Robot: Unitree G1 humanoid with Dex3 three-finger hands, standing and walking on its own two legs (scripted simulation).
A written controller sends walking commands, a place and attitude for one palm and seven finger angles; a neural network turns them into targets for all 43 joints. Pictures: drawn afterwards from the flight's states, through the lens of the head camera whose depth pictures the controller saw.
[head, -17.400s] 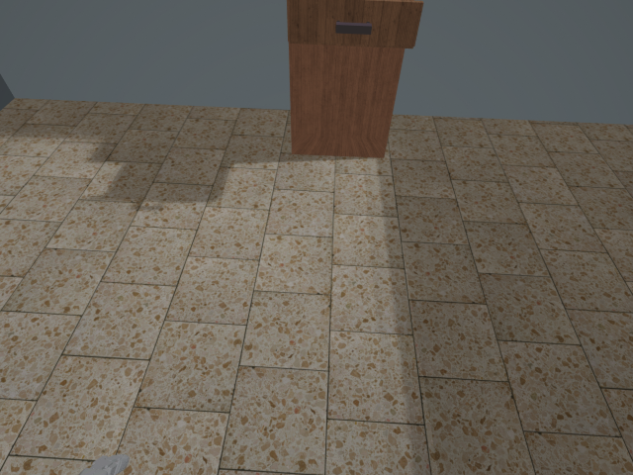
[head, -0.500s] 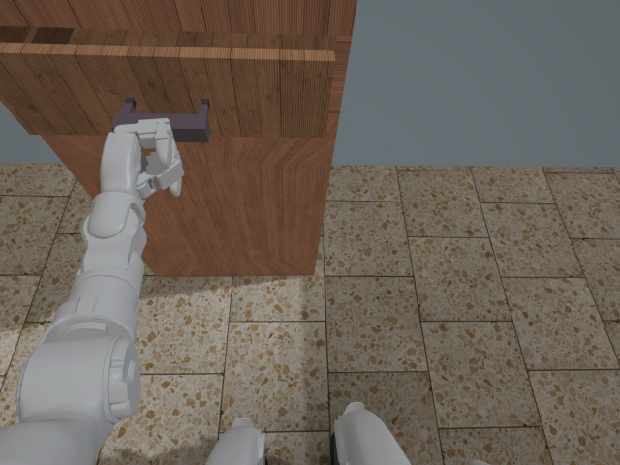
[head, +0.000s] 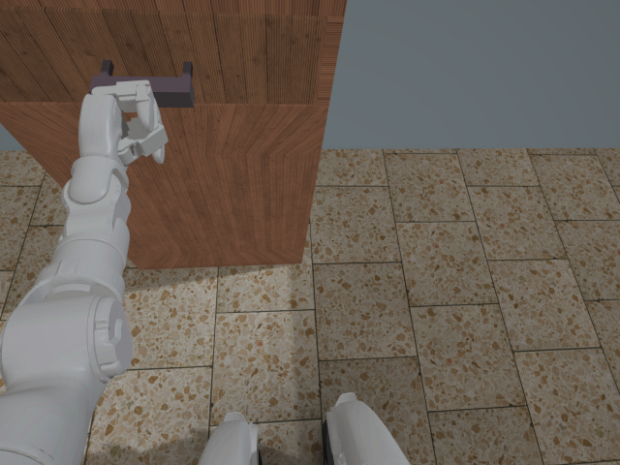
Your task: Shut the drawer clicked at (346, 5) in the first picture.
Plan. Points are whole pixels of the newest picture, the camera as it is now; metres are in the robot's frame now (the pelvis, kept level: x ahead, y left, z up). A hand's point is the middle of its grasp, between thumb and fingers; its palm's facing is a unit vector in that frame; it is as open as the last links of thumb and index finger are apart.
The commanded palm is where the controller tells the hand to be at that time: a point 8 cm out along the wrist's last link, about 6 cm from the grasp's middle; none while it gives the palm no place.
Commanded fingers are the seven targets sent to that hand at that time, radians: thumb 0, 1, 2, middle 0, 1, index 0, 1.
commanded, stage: push the drawer shut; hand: left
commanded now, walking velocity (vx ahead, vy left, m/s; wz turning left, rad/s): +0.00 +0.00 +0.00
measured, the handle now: (146, 80) +0.60 +0.16 +0.07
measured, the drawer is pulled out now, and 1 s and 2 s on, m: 0.00 0.00 0.00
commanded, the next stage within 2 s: pull the fist back off the drawer in 0.32 s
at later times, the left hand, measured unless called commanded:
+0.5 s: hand (157, 127) +0.52 +0.15 +0.07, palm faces -0.01 -1.00 -0.07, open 2.9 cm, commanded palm +0.54 +0.17 +0.08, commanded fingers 0.00 0.90 0.90 -1.40 -1.60 -1.40 -1.60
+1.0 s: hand (157, 130) +0.52 +0.15 +0.07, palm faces -0.03 -1.00 -0.04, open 2.9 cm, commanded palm +0.49 +0.18 +0.08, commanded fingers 0.00 0.90 0.90 -1.40 -1.60 -1.40 -1.60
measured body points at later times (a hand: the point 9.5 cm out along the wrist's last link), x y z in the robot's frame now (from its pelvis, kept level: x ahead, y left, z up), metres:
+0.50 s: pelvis -0.03 +0.00 -0.01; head +0.12 +0.03 +0.41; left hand +0.52 +0.20 +0.08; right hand -0.04 -0.26 -0.12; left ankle -0.01 +0.11 -0.66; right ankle +0.03 -0.14 -0.66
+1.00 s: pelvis -0.02 +0.01 -0.01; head +0.13 +0.03 +0.41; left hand +0.52 +0.20 +0.07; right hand -0.03 -0.25 -0.12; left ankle -0.01 +0.11 -0.66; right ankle +0.03 -0.13 -0.66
